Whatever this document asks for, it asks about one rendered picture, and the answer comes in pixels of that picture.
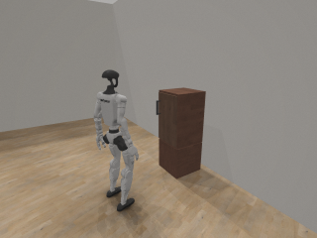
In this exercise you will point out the robot right forearm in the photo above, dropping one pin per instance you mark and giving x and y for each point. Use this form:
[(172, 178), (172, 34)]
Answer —
[(125, 132)]

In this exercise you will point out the robot left forearm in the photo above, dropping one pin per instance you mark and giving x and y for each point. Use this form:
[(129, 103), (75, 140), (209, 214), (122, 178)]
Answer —
[(98, 126)]

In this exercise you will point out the robot right shin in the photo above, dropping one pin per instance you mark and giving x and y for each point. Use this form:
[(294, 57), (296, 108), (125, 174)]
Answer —
[(126, 186)]

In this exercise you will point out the handle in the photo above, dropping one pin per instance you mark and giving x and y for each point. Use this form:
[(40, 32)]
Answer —
[(157, 107)]

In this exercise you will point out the robot left upper arm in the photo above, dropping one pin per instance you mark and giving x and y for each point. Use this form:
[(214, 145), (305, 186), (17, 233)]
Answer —
[(97, 112)]

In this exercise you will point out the cupboard door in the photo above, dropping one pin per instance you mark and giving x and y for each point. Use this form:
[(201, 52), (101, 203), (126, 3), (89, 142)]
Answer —
[(167, 119)]

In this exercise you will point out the robot right upper arm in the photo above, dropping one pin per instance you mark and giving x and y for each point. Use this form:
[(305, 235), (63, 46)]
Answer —
[(121, 101)]

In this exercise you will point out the robot left hand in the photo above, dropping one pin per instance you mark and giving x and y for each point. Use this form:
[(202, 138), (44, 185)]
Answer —
[(98, 139)]

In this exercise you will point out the right robot foot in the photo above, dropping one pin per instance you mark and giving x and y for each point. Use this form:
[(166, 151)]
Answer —
[(122, 206)]

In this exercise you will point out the robot right hand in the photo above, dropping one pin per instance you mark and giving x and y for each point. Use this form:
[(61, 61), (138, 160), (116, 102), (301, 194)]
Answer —
[(131, 152)]

